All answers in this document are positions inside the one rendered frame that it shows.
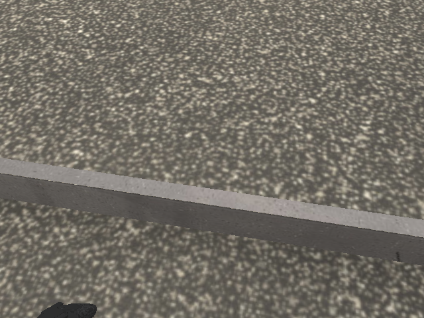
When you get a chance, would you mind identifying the left robot hand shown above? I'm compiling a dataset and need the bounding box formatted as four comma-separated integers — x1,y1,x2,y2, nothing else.
37,302,97,318

